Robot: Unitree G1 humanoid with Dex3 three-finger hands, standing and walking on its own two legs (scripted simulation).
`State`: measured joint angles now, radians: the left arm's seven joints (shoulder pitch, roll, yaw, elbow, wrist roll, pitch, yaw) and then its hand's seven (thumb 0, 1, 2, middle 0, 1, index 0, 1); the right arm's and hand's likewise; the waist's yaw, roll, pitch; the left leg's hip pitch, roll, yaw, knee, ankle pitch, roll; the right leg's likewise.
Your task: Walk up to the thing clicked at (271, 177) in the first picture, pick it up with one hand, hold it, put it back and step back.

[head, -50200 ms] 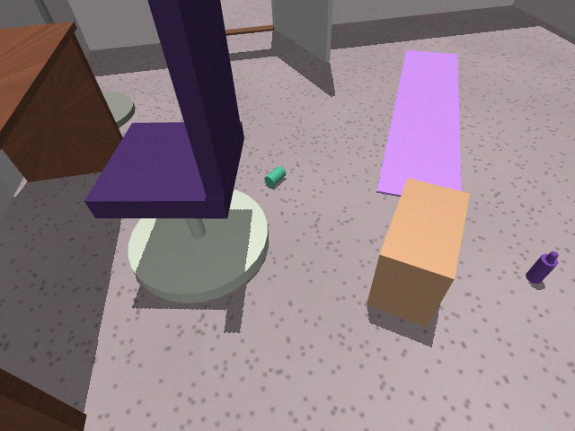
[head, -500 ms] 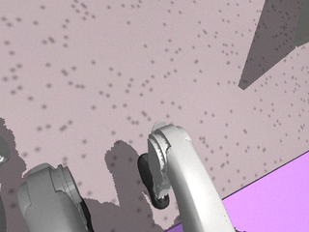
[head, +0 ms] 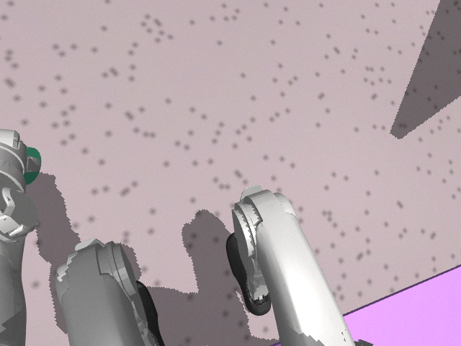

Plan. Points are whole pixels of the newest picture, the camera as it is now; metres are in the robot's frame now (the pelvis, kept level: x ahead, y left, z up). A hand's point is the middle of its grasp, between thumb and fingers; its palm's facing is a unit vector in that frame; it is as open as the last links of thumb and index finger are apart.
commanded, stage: lift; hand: left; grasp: from above
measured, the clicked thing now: out of the picture +0.49 +0.30 -0.19
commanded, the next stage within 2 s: hold in 1.42 s
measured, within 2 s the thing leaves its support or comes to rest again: neither
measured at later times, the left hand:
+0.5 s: hand out of the picture +0.40 +0.29 +0.01, palm faces -0.09 -0.46 -0.88, open 12.8 cm
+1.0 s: hand out of the picture +0.39 +0.24 +0.22, palm faces -0.10 -0.46 -0.88, open 12.8 cm
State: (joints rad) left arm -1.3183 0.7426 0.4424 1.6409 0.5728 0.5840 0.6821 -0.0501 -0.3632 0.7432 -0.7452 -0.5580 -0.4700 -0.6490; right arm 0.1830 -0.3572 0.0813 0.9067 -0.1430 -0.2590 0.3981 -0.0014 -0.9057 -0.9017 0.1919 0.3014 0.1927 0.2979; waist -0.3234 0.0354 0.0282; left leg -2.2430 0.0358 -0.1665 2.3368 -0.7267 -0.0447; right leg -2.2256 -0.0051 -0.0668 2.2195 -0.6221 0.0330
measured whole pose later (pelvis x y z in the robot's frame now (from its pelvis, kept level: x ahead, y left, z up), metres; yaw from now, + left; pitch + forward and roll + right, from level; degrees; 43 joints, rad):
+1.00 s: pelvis +0.04 -0.03 +0.28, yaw +5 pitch +23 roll +0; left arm -0.84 0.25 0.13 1.25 0.43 0.86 0.57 -0.04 -0.30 0.70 -0.73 -0.56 -0.42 -0.61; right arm 0.18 -0.28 -0.01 0.91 0.02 -0.20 0.09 0.00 -0.88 -0.90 0.20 0.30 0.20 0.30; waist -0.12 0.05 -0.22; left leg -1.19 0.09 -0.04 1.35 -0.57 -0.07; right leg -1.22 0.01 -0.03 1.34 -0.52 -0.03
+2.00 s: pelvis +0.10 -0.01 +0.38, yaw +6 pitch +11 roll +0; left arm -0.72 0.12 0.04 1.14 0.41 0.94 0.59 -0.06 -0.27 0.69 -0.73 -0.60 -0.38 -0.65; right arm 0.18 -0.27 -0.02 0.90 0.00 -0.13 0.13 0.01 -0.88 -0.90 0.20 0.30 0.20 0.30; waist -0.06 0.04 -0.13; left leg -0.57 0.07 0.01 0.81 -0.43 -0.05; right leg -0.61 -0.01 -0.01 0.82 -0.40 0.00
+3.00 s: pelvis +0.09 -0.01 +0.40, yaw +6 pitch +7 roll +0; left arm -0.68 0.10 0.00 1.02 0.40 1.02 0.57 -0.07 -0.27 0.69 -0.75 -0.59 -0.39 -0.65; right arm 0.12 -0.28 -0.01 0.85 0.01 -0.12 0.13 0.01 -0.89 -0.90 0.19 0.30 0.20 0.30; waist -0.03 0.04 -0.09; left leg -0.43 0.07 0.01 0.67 -0.36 -0.05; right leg -0.47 -0.01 -0.01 0.69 -0.34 -0.01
